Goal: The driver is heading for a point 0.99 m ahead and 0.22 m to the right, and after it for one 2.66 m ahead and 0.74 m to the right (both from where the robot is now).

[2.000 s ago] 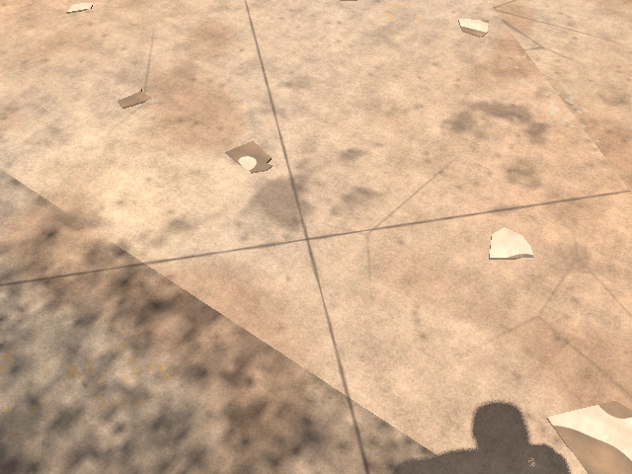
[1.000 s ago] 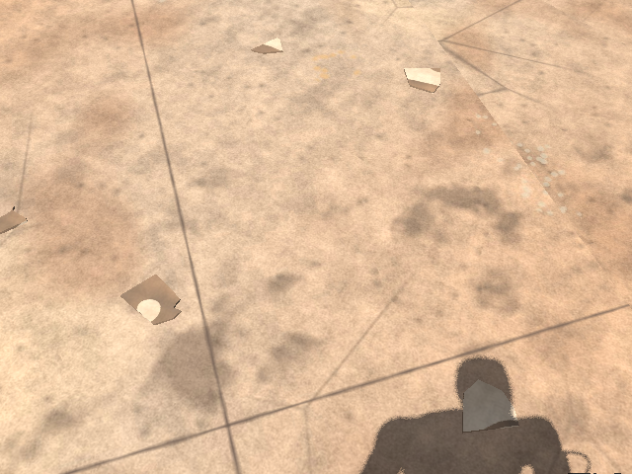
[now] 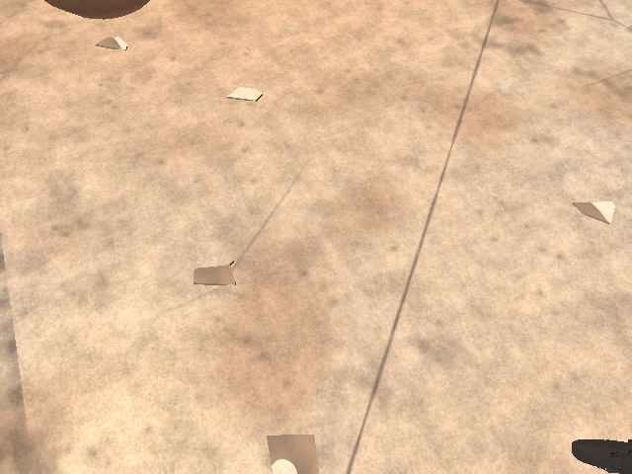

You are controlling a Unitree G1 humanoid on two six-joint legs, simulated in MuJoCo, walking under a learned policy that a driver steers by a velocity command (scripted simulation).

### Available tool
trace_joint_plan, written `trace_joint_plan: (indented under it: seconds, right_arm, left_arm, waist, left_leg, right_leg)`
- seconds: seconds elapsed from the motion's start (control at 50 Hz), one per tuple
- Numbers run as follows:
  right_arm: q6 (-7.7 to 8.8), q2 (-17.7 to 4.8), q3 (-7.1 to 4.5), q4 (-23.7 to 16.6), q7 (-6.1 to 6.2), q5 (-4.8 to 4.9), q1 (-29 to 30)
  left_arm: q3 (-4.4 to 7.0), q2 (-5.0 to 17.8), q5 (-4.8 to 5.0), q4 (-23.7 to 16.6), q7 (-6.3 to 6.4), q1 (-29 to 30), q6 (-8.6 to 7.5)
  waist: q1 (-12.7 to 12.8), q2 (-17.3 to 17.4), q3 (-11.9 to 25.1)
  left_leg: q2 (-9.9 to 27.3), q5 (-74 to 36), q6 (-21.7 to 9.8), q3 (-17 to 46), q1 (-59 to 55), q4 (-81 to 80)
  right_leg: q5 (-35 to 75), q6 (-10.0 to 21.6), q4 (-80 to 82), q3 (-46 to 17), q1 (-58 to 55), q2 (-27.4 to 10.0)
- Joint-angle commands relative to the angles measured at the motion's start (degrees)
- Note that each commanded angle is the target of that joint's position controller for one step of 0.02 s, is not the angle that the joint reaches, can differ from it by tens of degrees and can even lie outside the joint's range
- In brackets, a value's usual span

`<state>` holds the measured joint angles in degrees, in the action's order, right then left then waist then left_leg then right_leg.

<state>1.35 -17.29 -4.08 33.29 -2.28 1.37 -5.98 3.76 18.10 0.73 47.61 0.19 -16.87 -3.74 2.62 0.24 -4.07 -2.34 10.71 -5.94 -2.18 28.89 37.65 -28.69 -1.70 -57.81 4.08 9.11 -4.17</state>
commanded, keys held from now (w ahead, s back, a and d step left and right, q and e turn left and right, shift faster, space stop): w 0.82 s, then w+e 0.18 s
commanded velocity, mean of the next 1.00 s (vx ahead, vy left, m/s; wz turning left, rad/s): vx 0.50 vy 0.00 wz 0.11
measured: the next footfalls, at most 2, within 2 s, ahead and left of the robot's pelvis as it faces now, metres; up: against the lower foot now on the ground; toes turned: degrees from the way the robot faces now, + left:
right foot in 0.44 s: +0.45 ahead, -0.13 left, +0.00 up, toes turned +5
left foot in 0.98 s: +0.71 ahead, +0.15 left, +0.00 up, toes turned +4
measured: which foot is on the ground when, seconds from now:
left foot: down 0.00-0.46, up 0.48-0.96, down 0.98-1.00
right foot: up 0.00-0.42, down 0.44-0.98, up 1.00-1.00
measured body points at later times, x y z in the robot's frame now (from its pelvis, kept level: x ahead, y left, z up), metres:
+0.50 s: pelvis +0.30 -0.04 +0.01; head +0.33 -0.04 +0.46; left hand +0.47 +0.23 -0.07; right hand +0.35 -0.33 -0.12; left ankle +0.11 +0.07 -0.68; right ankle +0.41 -0.13 -0.72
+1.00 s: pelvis +0.57 +0.02 +0.01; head +0.60 +0.03 +0.46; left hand +0.53 +0.30 -0.13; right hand +0.82 -0.20 -0.06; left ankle +0.67 +0.14 -0.72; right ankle +0.41 -0.13 -0.70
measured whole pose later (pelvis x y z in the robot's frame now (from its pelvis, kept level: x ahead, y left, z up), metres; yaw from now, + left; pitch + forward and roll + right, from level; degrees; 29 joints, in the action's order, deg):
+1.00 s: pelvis +0.57 +0.02 +0.01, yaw +3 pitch +3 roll -1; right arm 5.6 -14.6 -2.0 38.2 -1.6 0.0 -2.0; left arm 3.0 17.4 0.9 51.5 0.1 -22.9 -2.4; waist 4.7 -0.4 -1.2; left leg 1.1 4.9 -0.8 -0.3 27.6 30.0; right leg -26.5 0.5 -32.7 -2.2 3.3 0.0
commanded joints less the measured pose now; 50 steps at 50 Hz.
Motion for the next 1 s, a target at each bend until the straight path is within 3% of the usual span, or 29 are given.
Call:
trace_joint_plan:
  seconds: [0.02,0.04,0.06,0.08,0.12,0.18,0.26,0.32,0.38,0.42,0.44,0.46,0.48,0.5,0.52,0.54,0.56,0.58,0.6,0.66,0.78,0.84,0.88,0.92,0.94,0.96,0.98,1.0]
  right_arm:
    - [1.67,-9.7,-3.12,0.1,0.53,-0.36,-15.5]
    - [1.86,-7.7,-2.34,-0.2,0.65,-0.49,-11.3]
    - [2.01,-5.9,-1.65,-0.7,0.84,-1.09,-8.3]
    - [2.09,-5.3,-1.31,-1.0,1.01,-1.6,-7.0]
    - [2.65,-5.8,-1.29,0.2,1.34,-1.43,-7.2]
    - [2.94,-7.1,-1.51,2.3,2.19,-1.25,-9.3]
    - [2.84,-7.9,-1.51,4.8,2.49,-0.8,-12.5]
    - [2.63,-8.3,-1.66,7.0,2.39,-0.41,-15.3]
    - [1.9,-8.7,-1.95,8.5,2.67,-0.41,-16.4]
    - [1.35,-9.1,-2.09,8.8,2.84,-0.41,-15.3]
    - [1.09,-8.2,-1.66,8.7,2.89,-0.67,-14.8]
    - [0.98,-5.9,-0.53,7.5,3.07,-1.59,-15.1]
    - [1.99,-0.6,1.0,7.0,2.72,-0.84,-23.4]
    - [2.77,-4.4,0.52,7.7,2.57,-0.41,-20.6]
    - [3.19,-7.7,-0.47,6.2,2.32,0.72,-14.6]
    - [3.44,-7.4,-0.24,5.2,2.43,0.48,-10.6]
    - [3.53,-6.9,-0.35,4.7,2.45,-0.4,-8.6]
    - [3.28,-6.3,-0.55,5.0,2.48,-0.75,-9.4]
    - [2.89,-5.3,-0.43,5.5,2.44,-0.71,-10.9]
    - [2.08,-3.2,0.12,5.4,2.62,-1.1,-10.1]
    - [3.02,-1.1,1.12,3.3,1.84,-0.97,0.9]
    - [3.52,-1.3,1.16,1.8,1.06,-0.53,6.1]
    - [4.0,-2.1,0.89,0.8,0.48,-0.44,7.7]
    - [4.49,-3.7,0.3,1.3,0.24,-0.56,5.5]
    - [4.7,-4.8,-0.3,2.3,0.39,-0.68,1.7]
    - [4.79,-7.2,-1.61,4.6,0.85,-0.96,-5.8]
    - [4.72,-11.0,-2.82,6.1,1.5,-1.97,-15.8]
    - [3.96,-15.2,-3.77,7.2,1.57,-2.13,-19.0]
  left_arm:
    - [0.44,7.4,1.74,-9.2,-0.89,6.4,-4.39]
    - [0.37,6.9,0.45,-8.2,-0.48,6.0,-4.4]
    - [0.75,7.4,-0.5,-7.5,-0.36,4.8,-3.86]
    - [0.84,7.2,-0.67,-7.0,-0.51,3.6,-3.11]
    - [0.46,5.4,-1.12,-6.3,-0.52,2.6,-1.96]
    - [-0.4,3.1,-1.36,-7.6,-0.45,7.8,-1.39]
    - [-1.13,1.7,-0.62,-9.0,-1.31,15.4,-1.89]
    - [-0.96,2.6,-0.09,-10.2,-2.08,19.0,-2.28]
    - [-0.53,3.7,-0.28,-10.9,-2.83,18.7,-2.64]
    - [0.19,5.1,-0.42,-9.8,-2.79,13.9,-2.84]
    - [1.31,7.0,-0.63,-7.7,-2.43,6.8,-2.92]
    - [2.19,10.3,-1.24,-6.1,-2.09,-2.9,-2.95]
    - [3.52,14.8,-1.32,-4.4,-2.19,-8.0,-2.44]
    - [2.07,9.3,0.16,-4.1,-2.48,-9.0,-2.3]
    - [1.26,7.1,0.16,-4.6,-2.22,-4.8,-2.12]
    - [0.88,6.2,-0.49,-5.4,-1.96,-0.9,-1.78]
    - [0.45,5.1,-0.94,-5.5,-1.95,1.5,-1.64]
    - [0.01,4.0,-1.5,-5.7,-1.89,2.8,-1.91]
    - [-0.11,3.6,-1.47,-5.6,-1.92,3.4,-2.05]
    - [0.32,5.2,-0.7,-4.4,-1.63,2.7,-2.56]
    - [0.85,7.3,0.02,-2.0,-0.71,-1.1,-1.63]
    - [0.99,7.7,0.49,0.0,-0.62,-4.7,-0.88]
    - [1.19,8.1,0.77,0.8,-0.35,-5.6,-0.11]
    - [1.67,9.1,0.84,1.0,0.04,-4.9,0.5]
    - [1.79,9.5,0.87,0.8,0.16,-3.7,0.73]
    - [1.28,8.1,0.57,0.7,0.17,-3.4,0.81]
    - [-0.1,4.5,-0.61,-0.9,0.11,-3.0,0.64]
    - [-1.95,-1.9,-0.31,-1.8,-0.07,-11.0,-0.36]
  waist:
    - [-8.4,4.4,14.6]
    - [-5.5,0.6,10.5]
    - [-3.4,1.5,8.7]
    - [-2.1,2.6,8.1]
    - [-1.4,2.4,7.4]
    - [-2.8,2.3,4.5]
    - [-6.3,3.0,2.4]
    - [-7.6,3.3,0.7]
    - [-6.6,4.3,0.7]
    - [-3.6,5.3,3.2]
    - [-0.1,4.3,8.0]
    - [3.7,0.2,16.8]
    - [1.1,-15.8,24.8]
    - [3.4,-13.8,24.5]
    - [3.4,-9.1,15.4]
    - [2.2,-4.5,10.5]
    - [0.8,-3.1,6.4]
    - [-1.0,-4.5,5.7]
    - [-2.0,-5.5,5.7]
    - [-2.7,-4.9,4.4]
    - [0.8,-3.7,2.0]
    - [2.7,-3.5,0.6]
    - [2.1,-3.8,0.0]
    - [0.0,-4.6,1.0]
    - [-2.6,-4.9,3.0]
    - [-6.2,-3.9,8.0]
    - [-10.3,0.6,17.0]
    - [-7.1,16.1,24.9]
  left_leg:
    - [18.5,6.7,-13.8,36.5,-42.4,-21.0]
    - [16.3,-0.2,-11.8,30.2,-33.6,-21.1]
    - [14.6,-7.1,-11.0,25.7,-27.2,-22.0]
    - [13.6,-10.6,-10.8,23.6,-23.2,-23.3]
    - [12.9,-16.8,-11.2,19.5,-18.8,-24.9]
    - [11.1,-18.0,-9.9,14.2,-16.8,-26.7]
    - [9.6,-10.3,-7.1,11.0,-16.7,-27.2]
    - [12.3,-8.4,-6.9,13.0,-21.8,-25.7]
    - [15.3,-13.1,-5.6,15.0,-28.4,-22.0]
    - [14.5,-25.2,-4.0,14.3,-30.0,-16.3]
    - [11.4,-32.5,-2.6,11.9,-28.6,-7.6]
    - [7.9,-23.4,-0.4,9.2,-19.7,7.8]
    - [-1.9,8.7,4.5,5.5,3.2,29.6]
    - [-1.5,21.9,4.5,11.7,11.1,35.9]
    - [1.8,17.8,4.0,10.9,15.3,37.8]
    - [4.7,13.0,3.8,8.5,14.4,35.7]
    - [6.4,9.8,4.1,7.6,13.3,31.9]
    - [8.1,7.3,4.2,7.8,9.8,29.1]
    - [8.5,6.3,4.6,7.5,7.5,27.5]
    - [9.4,3.6,6.2,6.1,7.9,21.4]
    - [8.0,-13.8,7.2,3.7,6.3,0.6]
    - [6.7,-15.2,6.8,3.4,5.4,-4.5]
    - [6.1,-12.4,5.9,4.4,5.3,-7.4]
    - [5.2,-8.7,4.8,4.4,1.2,-9.5]
    - [4.1,-7.6,3.9,3.3,-4.8,-11.1]
    - [3.6,-7.7,2.4,2.6,-16.5,-11.8]
    - [12.4,-8.2,-1.0,10.8,-33.3,-9.0]
    - [26.2,2.3,-9.1,34.8,-52.4,-13.3]
  right_leg:
    - [4.3,2.2,-18.4,-8.9,38.8,0.4]
    - [7.8,1.9,-13.4,-8.5,35.1,-1.9]
    - [10.1,1.5,-9.8,-8.7,30.7,-3.5]
    - [11.4,1.0,-8.4,-8.5,27.4,-4.0]
    - [13.2,-0.5,-4.6,-7.1,25.4,-3.9]
    - [23.0,-2.0,5.7,-6.4,27.0,-3.6]
    - [36.6,-1.5,20.7,-5.2,23.2,-0.8]
    - [36.0,0.0,25.4,-6.0,24.7,0.0]
    - [29.5,2.5,28.5,-6.3,25.3,0.6]
    - [25.3,4.6,30.1,-3.9,18.1,2.8]
    - [26.6,6.4,30.7,-2.7,7.7,3.9]
    - [29.6,10.0,28.1,-11.0,-8.9,-4.0]
    - [16.2,19.6,32.8,-37.5,-29.8,-16.8]
    - [4.5,19.3,40.0,-47.3,-30.8,-17.3]
    - [2.5,16.5,41.1,-39.3,-23.8,-15.9]
    - [6.9,15.0,41.9,-32.7,-16.1,-13.7]
    - [12.5,14.9,43.5,-28.1,-9.2,-11.6]
    - [17.2,14.4,44.8,-24.9,-5.0,-10.0]
    - [20.0,14.5,46.1,-22.8,-2.8,-8.9]
    - [27.0,15.9,49.0,-17.5,0.0,-8.5]
    - [30.2,13.4,50.4,-9.3,-1.0,-5.8]
    - [29.5,13.2,48.9,-10.1,-3.9,-7.5]
    - [30.4,12.6,46.6,-12.1,-6.9,-9.1]
    - [33.2,11.6,43.3,-13.9,-8.6,-10.1]
    - [38.6,10.7,39.2,-13.5,-8.0,-9.2]
    - [43.0,9.2,30.6,-11.6,-5.4,-6.1]
    - [32.9,6.8,14.4,-9.0,4.4,-2.3]
    - [0.9,2.8,-5.7,-5.0,26.3,6.6]
Over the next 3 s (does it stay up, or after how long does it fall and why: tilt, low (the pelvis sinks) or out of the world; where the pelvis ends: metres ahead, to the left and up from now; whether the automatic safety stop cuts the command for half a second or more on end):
stays up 1.10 -0.09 0.03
